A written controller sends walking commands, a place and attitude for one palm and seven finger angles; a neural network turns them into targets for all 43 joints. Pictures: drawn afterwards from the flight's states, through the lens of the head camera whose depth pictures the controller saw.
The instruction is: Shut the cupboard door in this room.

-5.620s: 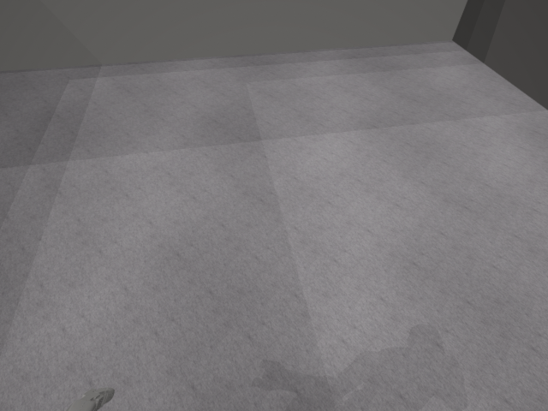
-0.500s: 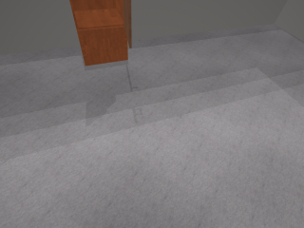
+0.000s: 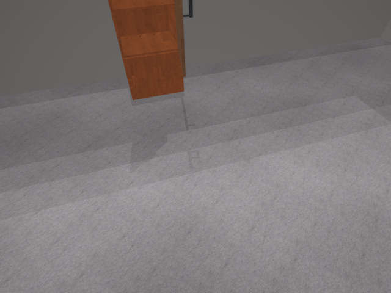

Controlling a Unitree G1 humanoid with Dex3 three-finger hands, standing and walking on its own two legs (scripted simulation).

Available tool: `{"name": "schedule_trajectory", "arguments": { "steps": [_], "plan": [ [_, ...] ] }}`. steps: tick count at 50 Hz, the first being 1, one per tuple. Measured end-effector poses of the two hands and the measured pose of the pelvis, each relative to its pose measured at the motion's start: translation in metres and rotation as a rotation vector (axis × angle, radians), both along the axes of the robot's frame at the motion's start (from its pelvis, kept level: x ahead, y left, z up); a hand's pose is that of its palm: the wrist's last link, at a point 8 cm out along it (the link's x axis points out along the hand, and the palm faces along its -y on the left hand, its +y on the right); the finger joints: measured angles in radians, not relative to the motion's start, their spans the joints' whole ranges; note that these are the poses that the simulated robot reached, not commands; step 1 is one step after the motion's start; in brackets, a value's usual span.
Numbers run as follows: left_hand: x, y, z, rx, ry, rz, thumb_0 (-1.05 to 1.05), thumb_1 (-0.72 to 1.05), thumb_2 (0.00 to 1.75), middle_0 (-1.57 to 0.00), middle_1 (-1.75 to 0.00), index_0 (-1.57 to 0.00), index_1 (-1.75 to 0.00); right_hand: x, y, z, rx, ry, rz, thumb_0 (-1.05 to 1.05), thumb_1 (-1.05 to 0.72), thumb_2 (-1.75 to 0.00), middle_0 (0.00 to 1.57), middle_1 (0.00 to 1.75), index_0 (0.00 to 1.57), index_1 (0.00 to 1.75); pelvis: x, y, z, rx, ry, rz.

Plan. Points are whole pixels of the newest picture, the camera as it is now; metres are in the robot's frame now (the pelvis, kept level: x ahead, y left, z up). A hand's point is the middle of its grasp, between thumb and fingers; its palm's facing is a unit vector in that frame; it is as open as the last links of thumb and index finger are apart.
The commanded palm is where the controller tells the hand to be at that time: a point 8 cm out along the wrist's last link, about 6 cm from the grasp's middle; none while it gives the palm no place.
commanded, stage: turn or walk to find it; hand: left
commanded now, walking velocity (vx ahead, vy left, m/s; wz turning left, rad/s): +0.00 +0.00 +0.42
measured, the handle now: (187, 3) +1.52 +0.13 +0.07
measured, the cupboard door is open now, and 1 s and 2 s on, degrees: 81 81 81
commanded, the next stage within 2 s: stand and wait in 0.20 s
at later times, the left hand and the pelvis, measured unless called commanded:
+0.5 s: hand out of the picture -0.01 +0.21 -0.18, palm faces +0.10 -0.98 -0.20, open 7.4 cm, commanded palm none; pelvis -0.02 +0.02 +0.00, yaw +3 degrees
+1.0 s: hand out of the picture -0.04 +0.18 -0.17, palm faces +0.12 -0.98 -0.17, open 7.4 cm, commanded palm none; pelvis -0.02 +0.02 +0.00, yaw +4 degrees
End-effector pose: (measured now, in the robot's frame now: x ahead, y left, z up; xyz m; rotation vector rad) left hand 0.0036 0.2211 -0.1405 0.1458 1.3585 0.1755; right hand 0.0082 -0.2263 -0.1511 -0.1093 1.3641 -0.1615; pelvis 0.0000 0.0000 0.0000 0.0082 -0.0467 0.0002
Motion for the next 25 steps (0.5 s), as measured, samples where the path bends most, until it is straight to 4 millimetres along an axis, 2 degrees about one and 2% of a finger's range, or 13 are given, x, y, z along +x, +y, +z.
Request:
{"name": "schedule_trajectory", "arguments": {
  "steps": [6, 12, 19, 25],
  "plan": [
    [-0.018, -0.011, -0.005, -0.036, 0.04, 0.015, 0.01, 0.91, 0.9, -0.2, -0.3, -0.21, -0.3, -0.019, 0.004, 0.005, 0.001, 0.041, 0.004, 0.0, -0.91, -0.9, 0.2, 0.3, 0.2, 0.3, -0.007, -0.002, 0.002, -0.004, 0.002, 0.007],
    [-0.032, -0.003, -0.01, -0.038, 0.042, 0.061, 0.01, 0.91, 0.9, -0.2, -0.3, -0.21, -0.3, -0.029, 0.007, 0.003, -0.006, 0.083, 0.026, 0.0, -0.91, -0.9, 0.2, 0.3, 0.2, 0.3, -0.016, 0.003, -0.003, -0.024, 0.009, 0.041],
    [-0.032, 0.022, -0.019, -0.036, 0.037, 0.075, 0.01, 0.91, 0.9, -0.2, -0.3, -0.21, -0.3, -0.023, 0.022, 0.007, -0.037, 0.056, 0.035, 0.0, -0.91, -0.9, 0.2, 0.3, 0.2, 0.3, -0.016, 0.02, -0.006, -0.024, 0.008, 0.051],
    [-0.025, 0.033, -0.01, -0.011, 0.016, 0.063, 0.0, 0.91, 0.9, -0.2, -0.3, -0.2, -0.3, -0.013, 0.033, 0.007, -0.023, 0.031, 0.058, 0.01, -0.93, -0.9, 0.2, 0.3, 0.2, 0.3, -0.016, 0.025, -0.001, -0.001, 0.029, 0.057]
  ]
}}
